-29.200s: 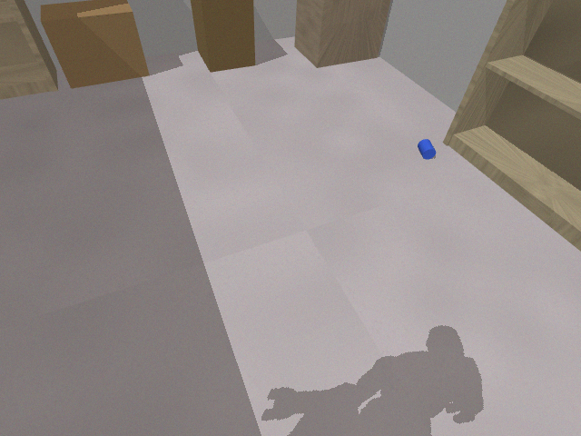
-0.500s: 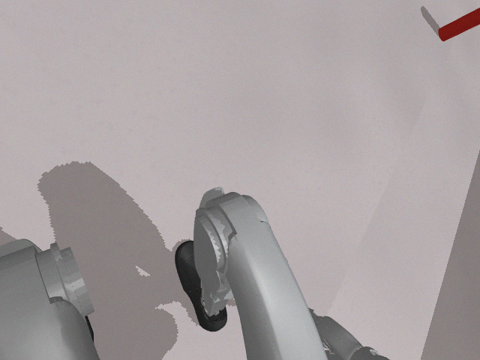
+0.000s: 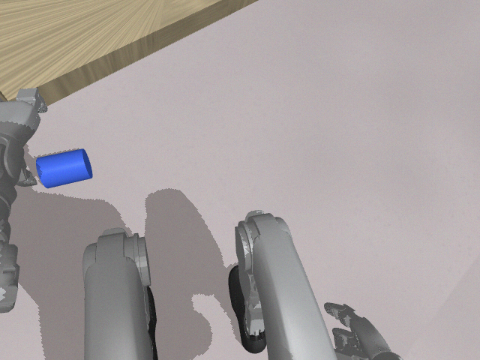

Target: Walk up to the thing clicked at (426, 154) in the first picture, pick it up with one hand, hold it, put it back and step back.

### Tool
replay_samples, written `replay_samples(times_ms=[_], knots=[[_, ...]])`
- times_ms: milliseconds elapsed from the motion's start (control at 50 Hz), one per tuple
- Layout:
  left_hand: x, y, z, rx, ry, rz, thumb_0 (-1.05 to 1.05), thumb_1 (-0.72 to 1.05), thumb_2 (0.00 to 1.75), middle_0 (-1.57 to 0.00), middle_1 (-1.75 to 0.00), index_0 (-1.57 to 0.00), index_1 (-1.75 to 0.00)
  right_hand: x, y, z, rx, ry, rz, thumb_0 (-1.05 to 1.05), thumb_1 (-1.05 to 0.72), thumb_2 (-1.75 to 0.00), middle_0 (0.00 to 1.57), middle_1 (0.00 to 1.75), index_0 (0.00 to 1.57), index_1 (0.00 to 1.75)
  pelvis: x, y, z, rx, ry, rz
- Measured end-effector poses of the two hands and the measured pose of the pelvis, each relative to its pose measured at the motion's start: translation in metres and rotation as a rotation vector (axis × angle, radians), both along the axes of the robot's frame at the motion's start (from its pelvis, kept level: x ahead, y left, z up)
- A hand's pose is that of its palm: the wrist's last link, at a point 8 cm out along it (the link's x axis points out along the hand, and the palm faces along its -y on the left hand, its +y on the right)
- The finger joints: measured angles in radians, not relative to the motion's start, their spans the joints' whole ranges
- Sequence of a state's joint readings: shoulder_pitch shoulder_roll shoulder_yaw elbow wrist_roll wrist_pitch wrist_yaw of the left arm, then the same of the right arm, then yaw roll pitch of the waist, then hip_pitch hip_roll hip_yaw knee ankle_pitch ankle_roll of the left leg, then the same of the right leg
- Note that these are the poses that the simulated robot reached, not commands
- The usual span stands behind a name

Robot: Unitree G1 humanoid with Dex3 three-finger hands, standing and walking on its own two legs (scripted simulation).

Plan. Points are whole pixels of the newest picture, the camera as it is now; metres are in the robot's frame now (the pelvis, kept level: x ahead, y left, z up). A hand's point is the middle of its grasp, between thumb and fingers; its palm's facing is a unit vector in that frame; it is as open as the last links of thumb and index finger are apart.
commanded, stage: withdraw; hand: left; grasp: from above
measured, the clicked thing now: (65, 168) +0.51 +0.30 -0.34
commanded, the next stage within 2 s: home in 0.18 s
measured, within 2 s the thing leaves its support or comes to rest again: neither
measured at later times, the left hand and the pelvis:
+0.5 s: hand (51, 157) +0.49 +0.29 -0.21, palm faces -0.33 -0.14 -0.93, open 12.6 cm; pelvis +0.00 +0.00 -0.05, yaw -1 degrees
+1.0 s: hand (4, 212) +0.34 +0.25 +0.01, palm faces -0.15 -0.81 -0.57, open 7.5 cm; pelvis +0.02 +0.00 +0.12, yaw +3 degrees
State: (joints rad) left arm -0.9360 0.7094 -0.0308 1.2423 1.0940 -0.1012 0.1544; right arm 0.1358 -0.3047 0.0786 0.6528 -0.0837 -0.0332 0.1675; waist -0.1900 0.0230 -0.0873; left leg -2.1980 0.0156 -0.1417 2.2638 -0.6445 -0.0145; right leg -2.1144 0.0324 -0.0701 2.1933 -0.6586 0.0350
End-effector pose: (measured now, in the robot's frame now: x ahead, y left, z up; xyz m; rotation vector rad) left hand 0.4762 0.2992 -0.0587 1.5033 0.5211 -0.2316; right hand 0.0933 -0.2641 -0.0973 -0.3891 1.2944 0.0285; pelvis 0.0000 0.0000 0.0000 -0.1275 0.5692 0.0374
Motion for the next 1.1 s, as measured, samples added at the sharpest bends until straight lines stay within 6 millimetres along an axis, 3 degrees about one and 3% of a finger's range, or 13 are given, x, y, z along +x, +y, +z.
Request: replay_samples(times_ms=[80, 160, 360, 480, 600, 720, 900, 1100], knots=[[-0.004, 0.0, -0.01, -0.016, 0.032, -0.018, 0.01, -0.51, 1.02, -0.09, -0.99, -0.08, -1.0, -0.013, -0.009, 0.008, -0.058, 0.032, -0.01, 0.0, -0.9, -0.9, 0.2, 0.3, 0.2, 0.3, -0.004, -0.002, 0.001, 0.004, -0.003, 0.002], [-0.008, 0.005, -0.032, -0.02, 0.052, -0.038, 0.01, -0.5, 1.02, -0.09, -0.99, -0.08, -1.0, -0.029, -0.016, 0.008, -0.111, 0.083, -0.014, 0.0, -0.9, -0.9, 0.2, 0.3, 0.2, 0.3, -0.005, -0.002, -0.006, 0.0, -0.004, 0.001], [0.001, 0.004, -0.095, -0.04, 0.0, -0.087, 0.0, -0.47, 0.99, -0.11, -0.97, -0.11, -0.97, -0.062, -0.007, -0.014, -0.149, 0.2, -0.022, 0.0, -0.9, -0.9, 0.2, 0.3, 0.2, 0.3, -0.003, 0.003, -0.04, -0.025, -0.012, -0.005], [0.012, -0.005, -0.098, -0.069, -0.128, -0.029, 0.0, -0.28, 0.97, -0.2, -0.82, -0.19, -0.83, -0.062, 0.008, -0.027, -0.102, 0.188, -0.051, 0.0, -0.89, -0.9, 0.2, 0.3, 0.2, 0.3, 0.003, 0.005, -0.047, -0.026, 0.011, -0.008], [0.009, -0.003, -0.063, -0.136, -0.172, 0.157, 0.0, 0.01, 0.97, -0.24, -0.67, -0.22, -0.69, -0.044, 0.018, -0.025, -0.019, 0.13, -0.085, 0.0, -0.89, -0.9, 0.2, 0.3, 0.2, 0.3, 0.01, 0.004, -0.028, -0.014, 0.051, -0.007], [-0.023, -0.002, -0.008, -0.266, -0.095, 0.303, 0.01, 0.33, 0.99, -0.25, -0.57, -0.23, -0.58, -0.015, 0.02, 0.001, 0.043, 0.058, -0.118, 0.0, -0.89, -0.9, 0.2, 0.3, 0.2, 0.3, 0.016, 0.004, 0.016, 0.005, 0.072, 0.004], [-0.101, -0.008, 0.073, -0.586, -0.047, 0.442, 0.01, 0.75, 0.96, -0.23, -0.4, -0.22, -0.4, 0.056, 0.011, 0.078, 0.01, -0.144, -0.064, 0.0, -0.9, -0.9, 0.2, 0.3, 0.2, 0.3, 0.016, 0.002, 0.089, 0.028, 0.023, 0.024], [-0.181, -0.014, 0.142, -0.837, -0.052, 0.678, 0.01, 0.88, 0.91, -0.21, -0.31, -0.21, -0.32, 0.128, 0.027, 0.175, 0.0, -0.413, -0.004, 0.01, -0.9, -0.9, 0.2, 0.3, 0.2, 0.3, 0.017, 0.002, 0.159, 0.037, -0.07, 0.058]])
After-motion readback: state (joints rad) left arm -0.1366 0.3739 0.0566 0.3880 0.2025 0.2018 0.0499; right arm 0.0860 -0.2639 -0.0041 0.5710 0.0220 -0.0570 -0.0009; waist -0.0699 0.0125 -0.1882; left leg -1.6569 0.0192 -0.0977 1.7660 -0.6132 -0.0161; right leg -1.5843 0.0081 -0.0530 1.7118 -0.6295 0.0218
